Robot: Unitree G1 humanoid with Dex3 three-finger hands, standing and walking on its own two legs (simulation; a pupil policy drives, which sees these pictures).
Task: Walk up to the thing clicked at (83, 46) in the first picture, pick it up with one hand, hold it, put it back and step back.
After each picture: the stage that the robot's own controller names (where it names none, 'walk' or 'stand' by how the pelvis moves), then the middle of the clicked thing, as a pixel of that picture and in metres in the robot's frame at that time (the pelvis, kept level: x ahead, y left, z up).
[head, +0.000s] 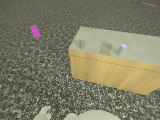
stand; (82, 43) +0.77 +0.14 -0.06
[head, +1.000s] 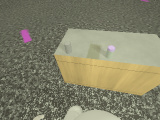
walk; (68, 47) +0.65 +0.30 -0.04
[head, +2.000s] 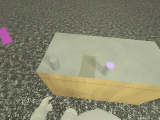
stand; (54, 63) +0.41 +0.30 -0.03
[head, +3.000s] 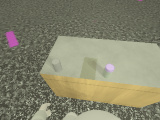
stand; (57, 65) +0.42 +0.30 -0.05
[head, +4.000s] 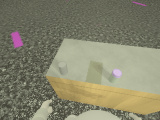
stand; (63, 68) +0.41 +0.25 -0.06
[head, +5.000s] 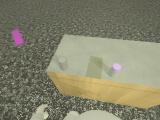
stand; (63, 64) +0.44 +0.25 -0.05
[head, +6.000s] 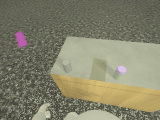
stand; (67, 66) +0.43 +0.23 -0.05
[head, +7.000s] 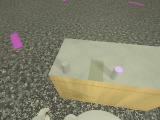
stand; (65, 67) +0.43 +0.23 -0.06
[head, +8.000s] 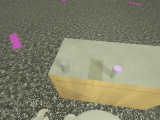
stand; (65, 66) +0.44 +0.23 -0.06
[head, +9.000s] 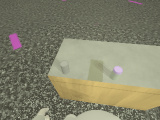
stand; (65, 67) +0.42 +0.23 -0.06
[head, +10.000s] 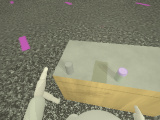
rise first; (69, 68) +0.43 +0.23 -0.05
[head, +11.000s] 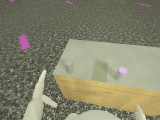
go down; (69, 67) +0.43 +0.22 -0.05
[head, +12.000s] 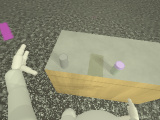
go down; (64, 61) +0.45 +0.21 -0.03
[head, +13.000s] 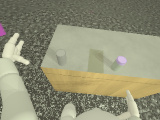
go down; (61, 58) +0.45 +0.21 +0.01
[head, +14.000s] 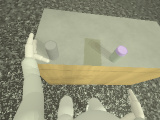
close in; (52, 51) +0.44 +0.22 +0.04
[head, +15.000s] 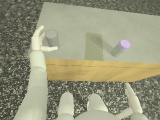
close; (53, 40) +0.50 +0.21 +0.06
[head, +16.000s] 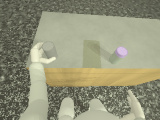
lift; (50, 51) +0.44 +0.23 +0.05
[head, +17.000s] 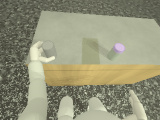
lift; (50, 51) +0.45 +0.23 +0.06
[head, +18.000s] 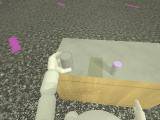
lift; (67, 62) +0.33 +0.16 +0.16
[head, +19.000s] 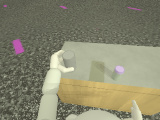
hold; (69, 62) +0.32 +0.14 +0.18
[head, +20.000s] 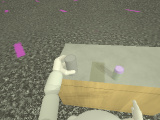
hold; (71, 65) +0.32 +0.13 +0.16
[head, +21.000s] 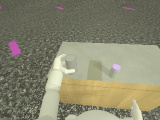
crouch; (71, 65) +0.34 +0.13 +0.14
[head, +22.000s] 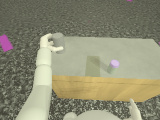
lower; (59, 43) +0.45 +0.21 +0.18
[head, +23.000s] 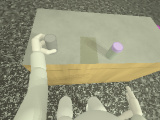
lower; (51, 44) +0.50 +0.21 +0.05
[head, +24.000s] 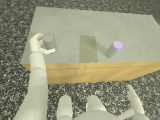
lower; (50, 44) +0.49 +0.21 +0.05
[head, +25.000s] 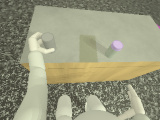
lower; (49, 43) +0.50 +0.21 +0.05
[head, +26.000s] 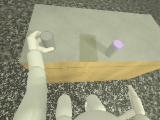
lower; (48, 42) +0.50 +0.22 +0.06
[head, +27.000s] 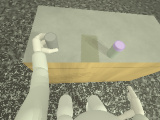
open; (52, 43) +0.50 +0.21 +0.05
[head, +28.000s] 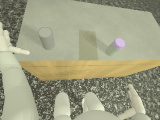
rise; (47, 39) +0.49 +0.21 +0.06
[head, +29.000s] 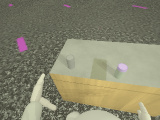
sink last; (70, 62) +0.47 +0.21 +0.00
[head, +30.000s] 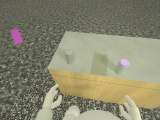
stand; (70, 56) +0.48 +0.21 +0.01
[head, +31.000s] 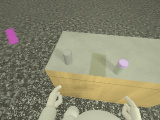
stand; (68, 57) +0.47 +0.21 +0.02
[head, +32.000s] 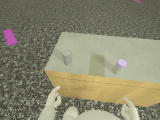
stand; (67, 58) +0.47 +0.21 +0.01
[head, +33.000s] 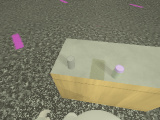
stand; (71, 62) +0.48 +0.20 -0.05
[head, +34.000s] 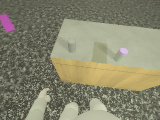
walk; (72, 45) +0.56 +0.17 -0.03
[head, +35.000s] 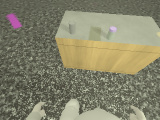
walk; (72, 27) +0.82 +0.28 -0.03
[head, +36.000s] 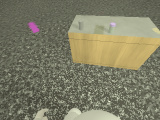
stand; (81, 25) +1.10 +0.24 -0.04
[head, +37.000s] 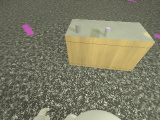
stand; (78, 28) +1.10 +0.24 -0.06
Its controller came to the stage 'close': yes
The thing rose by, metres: 0.22
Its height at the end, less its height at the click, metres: +0.00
